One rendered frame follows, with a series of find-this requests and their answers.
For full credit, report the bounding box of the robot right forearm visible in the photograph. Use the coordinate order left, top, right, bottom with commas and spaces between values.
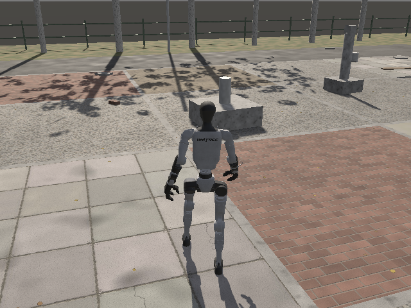
229, 154, 238, 174

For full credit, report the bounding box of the robot left hand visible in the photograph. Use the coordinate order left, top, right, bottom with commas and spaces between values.
164, 183, 179, 201

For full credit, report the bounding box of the robot left forearm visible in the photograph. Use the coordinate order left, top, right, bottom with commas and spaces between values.
167, 155, 182, 185

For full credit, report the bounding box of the robot right hand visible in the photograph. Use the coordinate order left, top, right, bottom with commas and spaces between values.
223, 170, 238, 181

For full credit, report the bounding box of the robot left upper arm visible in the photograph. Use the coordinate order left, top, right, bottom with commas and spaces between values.
176, 128, 194, 165

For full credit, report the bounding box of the right robot shin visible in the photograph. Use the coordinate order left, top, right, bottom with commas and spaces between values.
214, 221, 225, 266

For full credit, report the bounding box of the robot right upper arm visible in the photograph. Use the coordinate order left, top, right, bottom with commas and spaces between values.
220, 129, 237, 164

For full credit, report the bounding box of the left robot shin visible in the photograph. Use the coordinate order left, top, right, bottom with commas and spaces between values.
183, 200, 192, 239

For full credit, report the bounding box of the robot shin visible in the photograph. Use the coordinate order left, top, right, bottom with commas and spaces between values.
214, 221, 225, 266
183, 200, 192, 239

